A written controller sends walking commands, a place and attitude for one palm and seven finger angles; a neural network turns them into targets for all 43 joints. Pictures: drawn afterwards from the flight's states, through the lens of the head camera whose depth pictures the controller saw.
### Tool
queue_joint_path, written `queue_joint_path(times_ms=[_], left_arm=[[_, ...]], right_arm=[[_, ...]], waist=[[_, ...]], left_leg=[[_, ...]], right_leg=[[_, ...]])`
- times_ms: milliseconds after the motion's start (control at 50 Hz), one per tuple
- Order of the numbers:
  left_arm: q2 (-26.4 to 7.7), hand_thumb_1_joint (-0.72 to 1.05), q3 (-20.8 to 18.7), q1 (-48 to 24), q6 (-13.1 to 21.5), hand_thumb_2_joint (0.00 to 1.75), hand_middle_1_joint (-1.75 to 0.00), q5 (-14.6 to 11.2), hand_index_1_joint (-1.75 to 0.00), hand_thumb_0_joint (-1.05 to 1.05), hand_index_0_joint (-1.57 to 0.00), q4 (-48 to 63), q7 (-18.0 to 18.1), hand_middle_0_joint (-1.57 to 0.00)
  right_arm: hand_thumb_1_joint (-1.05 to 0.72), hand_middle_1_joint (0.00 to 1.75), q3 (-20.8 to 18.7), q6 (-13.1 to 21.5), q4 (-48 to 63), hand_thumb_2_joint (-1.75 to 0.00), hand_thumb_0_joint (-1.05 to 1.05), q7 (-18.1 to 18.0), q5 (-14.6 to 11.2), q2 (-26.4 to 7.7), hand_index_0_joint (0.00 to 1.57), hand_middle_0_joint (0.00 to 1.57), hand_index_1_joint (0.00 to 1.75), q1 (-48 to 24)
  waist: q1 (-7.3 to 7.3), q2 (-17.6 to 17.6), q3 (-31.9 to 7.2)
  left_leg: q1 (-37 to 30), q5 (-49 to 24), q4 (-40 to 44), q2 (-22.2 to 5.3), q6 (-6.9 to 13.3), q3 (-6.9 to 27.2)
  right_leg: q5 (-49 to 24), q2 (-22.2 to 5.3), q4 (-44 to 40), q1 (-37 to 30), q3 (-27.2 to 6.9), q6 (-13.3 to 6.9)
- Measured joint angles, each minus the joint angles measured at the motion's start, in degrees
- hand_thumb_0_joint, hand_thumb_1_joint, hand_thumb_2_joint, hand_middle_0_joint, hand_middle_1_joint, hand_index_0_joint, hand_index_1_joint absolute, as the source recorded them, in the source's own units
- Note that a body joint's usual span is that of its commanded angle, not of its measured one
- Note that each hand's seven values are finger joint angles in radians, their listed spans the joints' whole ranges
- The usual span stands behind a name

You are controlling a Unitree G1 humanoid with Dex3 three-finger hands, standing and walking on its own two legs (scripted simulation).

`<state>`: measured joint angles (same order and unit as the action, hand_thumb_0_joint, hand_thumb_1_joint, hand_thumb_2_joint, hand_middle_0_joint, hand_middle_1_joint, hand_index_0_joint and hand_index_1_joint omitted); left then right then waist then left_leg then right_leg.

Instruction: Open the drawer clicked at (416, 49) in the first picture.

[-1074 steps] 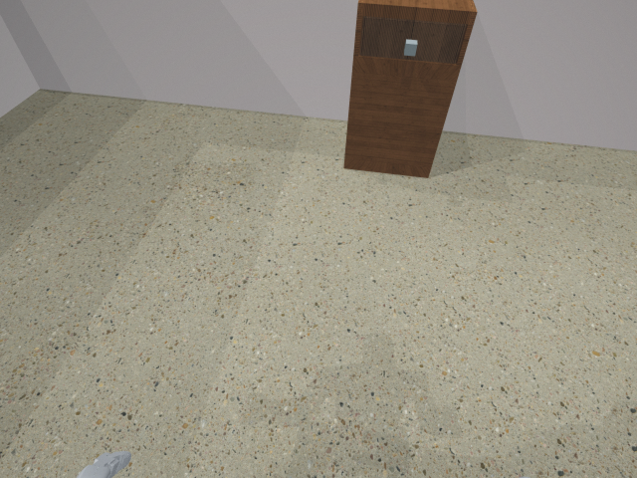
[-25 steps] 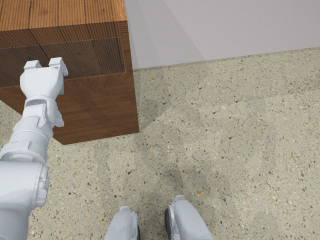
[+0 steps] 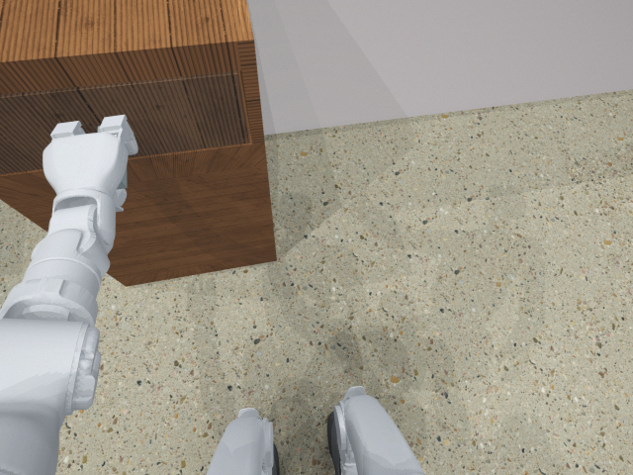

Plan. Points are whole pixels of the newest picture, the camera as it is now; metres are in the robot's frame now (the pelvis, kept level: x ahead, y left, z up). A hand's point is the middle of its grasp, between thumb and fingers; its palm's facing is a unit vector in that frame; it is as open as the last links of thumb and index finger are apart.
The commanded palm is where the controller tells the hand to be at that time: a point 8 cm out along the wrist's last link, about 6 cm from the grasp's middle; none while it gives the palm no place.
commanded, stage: close the thumb around the handle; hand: left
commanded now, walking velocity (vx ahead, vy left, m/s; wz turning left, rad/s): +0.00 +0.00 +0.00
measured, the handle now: (103, 154) +0.54 +0.25 -0.02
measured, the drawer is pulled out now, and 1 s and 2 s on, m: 0.00 0.02 0.18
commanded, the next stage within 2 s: pull the drawer open in 0.24 s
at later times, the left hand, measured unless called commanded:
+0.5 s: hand (109, 188) +0.50 +0.24 -0.03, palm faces -0.06 +0.00 -1.00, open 8.1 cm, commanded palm +0.47 +0.23 +0.02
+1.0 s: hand (109, 203) +0.47 +0.24 -0.03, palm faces -0.03 -0.04 -1.00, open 7.9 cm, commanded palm +0.45 +0.24 +0.02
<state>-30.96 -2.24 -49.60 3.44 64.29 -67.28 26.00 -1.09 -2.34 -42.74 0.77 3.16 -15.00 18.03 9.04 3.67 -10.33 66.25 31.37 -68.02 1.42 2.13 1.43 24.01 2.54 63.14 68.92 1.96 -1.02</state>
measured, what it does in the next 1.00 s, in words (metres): stands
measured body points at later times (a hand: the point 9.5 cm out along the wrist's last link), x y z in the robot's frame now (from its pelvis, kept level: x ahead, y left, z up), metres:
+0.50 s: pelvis +0.00 +0.00 +0.00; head +0.16 +0.00 +0.42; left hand +0.50 +0.24 +0.02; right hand +0.01 -0.28 -0.13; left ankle -0.01 +0.09 -0.64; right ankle +0.04 -0.11 -0.64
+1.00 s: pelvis +0.04 +0.01 +0.02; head +0.18 +0.01 +0.44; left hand +0.47 +0.24 +0.02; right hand +0.09 -0.26 -0.12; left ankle -0.01 +0.09 -0.64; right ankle +0.04 -0.11 -0.64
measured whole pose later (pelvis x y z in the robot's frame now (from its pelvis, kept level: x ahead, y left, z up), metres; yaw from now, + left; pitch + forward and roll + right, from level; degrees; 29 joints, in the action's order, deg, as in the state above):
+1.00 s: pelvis +0.04 +0.01 +0.02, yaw +0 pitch +28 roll -2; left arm -23.3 -2.6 -34.8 4.2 65.6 -55.5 31.2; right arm -2.6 -4.9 -42.1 1.3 3.9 -14.6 14.4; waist 4.4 3.0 -11.6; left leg 57.8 33.1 -63.2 1.5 2.6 0.1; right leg 26.5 2.5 59.9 61.4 0.4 -0.5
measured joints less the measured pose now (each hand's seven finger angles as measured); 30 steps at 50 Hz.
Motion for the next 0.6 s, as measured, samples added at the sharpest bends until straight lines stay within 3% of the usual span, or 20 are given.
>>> queue_joint_path(times_ms=[400,600], left_arm=[[0.23,0.35,0.18,-0.39,0.01,0.73,-1.35,0.59,-1.35,-0.02,-0.33,-0.6,1.76,-0.3],[0.5,0.38,-0.17,4.2,-0.94,0.68,-1.35,-0.8,-1.35,-0.01,-0.3,3.99,0.73,-0.28]], right_arm=[[-0.91,0.3,-0.32,0.05,-0.17,-0.89,0.0,0.16,0.09,-0.18,0.2,0.2,0.3,-0.67],[-0.91,0.3,-0.85,-0.55,0.56,-0.89,0.0,0.42,-0.31,-0.09,0.2,0.2,0.3,-0.42]], waist=[[-0.32,-0.08,0.05],[-0.66,-0.31,0.43]], left_leg=[[0.79,0.04,-0.48,0.13,-0.29,0.24],[-2.02,0.03,1.76,-0.49,-0.21,-0.58]], right_leg=[[0.27,-0.15,0.76,0.85,0.26,-0.28],[-0.07,0.53,-1.31,-1.53,-0.65,-0.22]])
